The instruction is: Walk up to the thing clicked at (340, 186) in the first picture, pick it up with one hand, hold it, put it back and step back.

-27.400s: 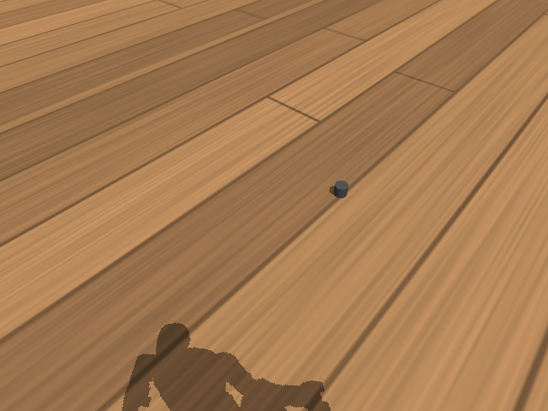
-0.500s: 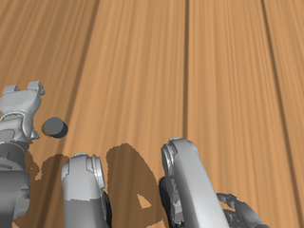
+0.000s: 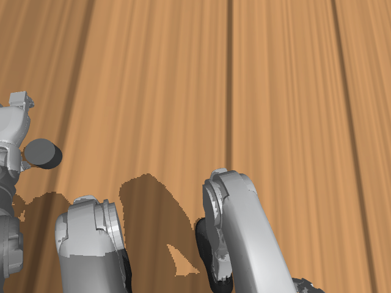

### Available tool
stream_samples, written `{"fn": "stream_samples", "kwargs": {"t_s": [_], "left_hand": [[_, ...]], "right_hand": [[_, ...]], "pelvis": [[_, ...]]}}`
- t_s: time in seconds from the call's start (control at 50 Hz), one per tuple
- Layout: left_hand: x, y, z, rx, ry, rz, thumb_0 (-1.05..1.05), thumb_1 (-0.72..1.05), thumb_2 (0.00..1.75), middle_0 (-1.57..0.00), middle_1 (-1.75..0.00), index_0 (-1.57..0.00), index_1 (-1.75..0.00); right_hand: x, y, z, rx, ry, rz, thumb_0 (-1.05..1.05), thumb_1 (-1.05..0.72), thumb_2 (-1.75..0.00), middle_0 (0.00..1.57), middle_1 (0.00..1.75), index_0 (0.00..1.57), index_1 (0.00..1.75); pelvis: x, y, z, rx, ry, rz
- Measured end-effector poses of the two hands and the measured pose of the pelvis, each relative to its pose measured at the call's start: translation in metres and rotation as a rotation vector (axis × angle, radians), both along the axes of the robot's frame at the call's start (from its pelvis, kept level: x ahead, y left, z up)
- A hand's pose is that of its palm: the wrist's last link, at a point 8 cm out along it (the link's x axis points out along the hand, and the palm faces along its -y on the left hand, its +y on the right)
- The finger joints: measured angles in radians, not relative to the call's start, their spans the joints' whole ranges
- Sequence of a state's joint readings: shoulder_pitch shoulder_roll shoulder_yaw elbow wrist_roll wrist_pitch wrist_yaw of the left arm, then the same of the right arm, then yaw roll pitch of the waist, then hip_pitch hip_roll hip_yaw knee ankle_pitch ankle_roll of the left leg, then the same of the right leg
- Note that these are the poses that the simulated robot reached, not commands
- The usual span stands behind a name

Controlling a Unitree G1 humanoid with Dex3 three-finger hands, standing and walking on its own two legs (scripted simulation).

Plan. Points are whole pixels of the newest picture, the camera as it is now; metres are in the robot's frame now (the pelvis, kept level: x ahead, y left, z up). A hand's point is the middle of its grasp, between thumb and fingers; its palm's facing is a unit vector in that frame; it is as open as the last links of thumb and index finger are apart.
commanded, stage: home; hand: left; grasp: from above
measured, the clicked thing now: (44, 154) +0.46 +0.29 -0.30
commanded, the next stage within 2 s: none
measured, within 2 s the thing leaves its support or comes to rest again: neither
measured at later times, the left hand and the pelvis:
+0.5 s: hand out of the picture +0.32 +0.26 +0.05, palm faces -0.23 -0.65 -0.72, open 7.8 cm; pelvis +0.01 +0.00 +0.16, yaw +4 degrees
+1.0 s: hand out of the picture +0.24 +0.22 +0.27, palm faces +0.17 -0.95 -0.27, open 7.4 cm; pelvis +0.05 +0.00 +0.34, yaw +8 degrees
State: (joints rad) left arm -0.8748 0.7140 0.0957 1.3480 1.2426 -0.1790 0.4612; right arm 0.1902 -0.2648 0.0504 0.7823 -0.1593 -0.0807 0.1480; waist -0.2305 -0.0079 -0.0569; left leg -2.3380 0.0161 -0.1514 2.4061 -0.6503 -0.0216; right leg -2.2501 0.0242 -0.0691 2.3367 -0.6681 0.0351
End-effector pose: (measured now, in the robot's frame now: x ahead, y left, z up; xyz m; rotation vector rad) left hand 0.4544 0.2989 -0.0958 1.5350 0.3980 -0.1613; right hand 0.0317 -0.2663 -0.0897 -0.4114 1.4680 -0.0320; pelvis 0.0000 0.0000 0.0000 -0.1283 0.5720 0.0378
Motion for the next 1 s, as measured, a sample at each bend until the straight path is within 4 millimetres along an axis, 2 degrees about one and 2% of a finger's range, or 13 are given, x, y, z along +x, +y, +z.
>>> {"fn": "stream_samples", "kwargs": {"t_s": [0.12,0.24,0.36,0.44,0.54,0.64,0.78,0.88,1.0], "left_hand": [[-0.006,-0.002,0.034,-0.04,0.002,0.086,0.0,-0.22,0.95,-0.2,-0.78,-0.19,-0.79],[-0.034,-0.005,0.089,-0.168,0.01,0.185,0.0,0.13,0.91,-0.22,-0.59,-0.2,-0.6],[-0.082,-0.008,0.139,-0.356,0.048,0.283,0.0,0.51,0.9,-0.22,-0.44,-0.21,-0.45],[-0.117,-0.009,0.17,-0.478,0.05,0.353,0.0,0.7,0.9,-0.22,-0.37,-0.21,-0.38],[-0.154,-0.011,0.207,-0.616,0.039,0.458,0.0,0.82,0.9,-0.22,-0.32,-0.21,-0.33],[-0.184,-0.016,0.245,-0.747,0.041,0.573,0.01,0.87,0.9,-0.22,-0.31,-0.21,-0.31],[-0.214,-0.027,0.301,-0.93,0.051,0.731,0.01,0.89,0.9,-0.21,-0.3,-0.21,-0.3],[-0.227,-0.033,0.342,-1.018,0.054,0.827,0.01,0.9,0.9,-0.21,-0.3,-0.2,-0.3],[-0.238,-0.038,0.391,-1.106,0.046,0.918,0.01,0.9,0.9,-0.21,-0.29,-0.2,-0.3]], "right_hand": [[0.018,0.012,0.006,0.073,-0.054,-0.035,0.0,-0.9,-0.9,0.2,0.3,0.2,0.3],[0.052,0.015,0.036,0.112,-0.151,-0.057,0.0,-0.9,-0.9,0.2,0.3,0.2,0.3],[0.103,0.012,0.085,0.107,-0.288,-0.019,0.0,-0.9,-0.9,0.2,0.3,0.2,0.3],[0.139,0.013,0.121,0.093,-0.39,0.025,0.01,-0.9,-0.9,0.2,0.3,0.2,0.3],[0.18,0.022,0.168,0.083,-0.526,0.069,0.01,-0.9,-0.9,0.2,0.3,0.2,0.3],[0.207,0.037,0.214,0.099,-0.643,0.083,0.01,-0.9,-0.9,0.2,0.3,0.2,0.3],[0.219,0.058,0.274,0.133,-0.734,0.071,0.01,-0.9,-0.9,0.2,0.3,0.2,0.3],[0.212,0.064,0.312,0.134,-0.744,0.044,0.01,-0.9,-0.9,0.2,0.3,0.2,0.3],[0.2,0.061,0.353,0.102,-0.754,0.006,0.01,-0.9,-0.9,0.2,0.3,0.2,0.3]], "pelvis": [[0.004,0.001,0.022,0.006,0.028,0.005],[0.006,0.0,0.063,0.014,0.04,0.015],[0.006,-0.001,0.11,0.026,0.021,0.028],[0.006,-0.002,0.139,0.034,-0.005,0.041],[0.007,-0.003,0.172,0.043,-0.045,0.055],[0.012,-0.002,0.207,0.052,-0.087,0.07],[0.025,-0.002,0.258,0.064,-0.155,0.085],[0.038,0.0,0.296,0.072,-0.206,0.096],[0.055,0.001,0.337,0.083,-0.272,0.108]]}}
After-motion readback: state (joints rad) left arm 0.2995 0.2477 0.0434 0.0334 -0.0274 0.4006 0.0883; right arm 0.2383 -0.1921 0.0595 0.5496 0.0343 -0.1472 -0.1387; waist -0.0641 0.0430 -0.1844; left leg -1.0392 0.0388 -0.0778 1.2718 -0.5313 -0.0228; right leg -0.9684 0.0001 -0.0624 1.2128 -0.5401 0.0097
